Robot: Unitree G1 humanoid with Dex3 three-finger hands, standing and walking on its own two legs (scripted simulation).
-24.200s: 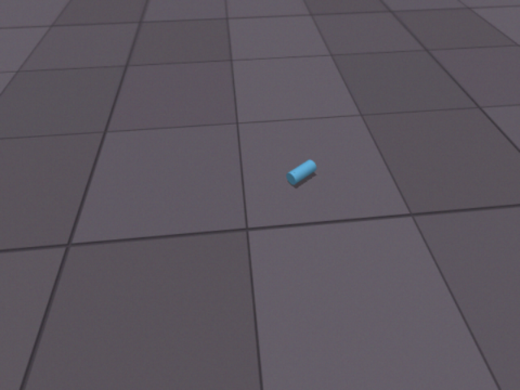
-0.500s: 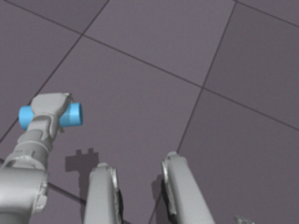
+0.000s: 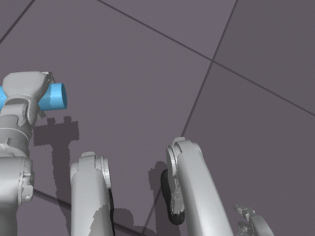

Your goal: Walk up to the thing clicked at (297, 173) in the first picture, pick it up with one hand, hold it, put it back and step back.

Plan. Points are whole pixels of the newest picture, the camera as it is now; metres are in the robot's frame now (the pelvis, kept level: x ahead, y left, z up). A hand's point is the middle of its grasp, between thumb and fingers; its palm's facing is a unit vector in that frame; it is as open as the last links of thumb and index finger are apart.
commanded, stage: crouch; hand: left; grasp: from above
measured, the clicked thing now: (32, 98) +0.48 +0.27 -0.17
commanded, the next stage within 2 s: lower in 0.66 s
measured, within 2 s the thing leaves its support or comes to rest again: neither
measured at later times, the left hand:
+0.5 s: hand (43, 100) +0.48 +0.26 -0.22, palm faces -0.47 -0.02 -0.88, open 9.8 cm
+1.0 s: hand (46, 103) +0.49 +0.27 -0.26, palm faces -0.49 -0.02 -0.87, open 9.8 cm
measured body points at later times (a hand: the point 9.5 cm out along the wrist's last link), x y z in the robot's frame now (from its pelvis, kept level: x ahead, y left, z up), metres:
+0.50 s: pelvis -0.01 +0.00 -0.06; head +0.24 +0.06 +0.31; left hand +0.50 +0.26 -0.17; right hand +0.01 -0.27 -0.16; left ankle +0.07 +0.12 -0.38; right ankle +0.09 -0.14 -0.38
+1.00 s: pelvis -0.01 +0.00 -0.08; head +0.25 +0.07 +0.28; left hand +0.51 +0.26 -0.21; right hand +0.01 -0.27 -0.17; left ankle +0.07 +0.12 -0.38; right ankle +0.09 -0.14 -0.38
